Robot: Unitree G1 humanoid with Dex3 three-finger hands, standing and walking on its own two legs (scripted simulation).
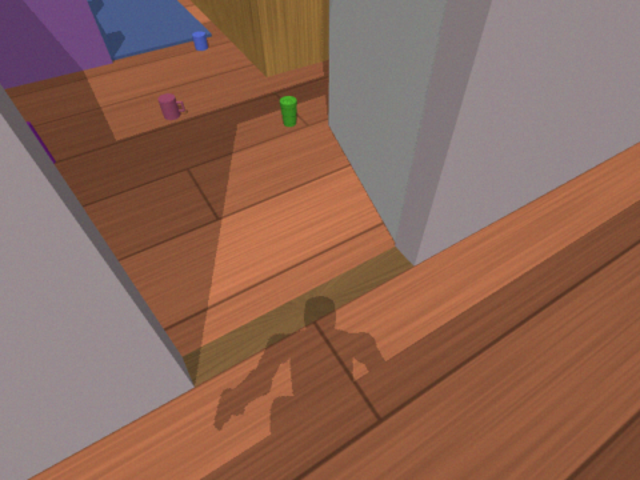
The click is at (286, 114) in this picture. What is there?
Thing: tapered cup
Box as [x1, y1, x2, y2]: [280, 96, 296, 126]
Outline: 284,96 280,99 283,121 286,126 292,126 295,124 296,119 296,99 292,96
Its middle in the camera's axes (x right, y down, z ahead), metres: -0.19 -0.69 +2.12
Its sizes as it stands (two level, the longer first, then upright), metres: 0.090 0.090 0.139
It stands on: the floor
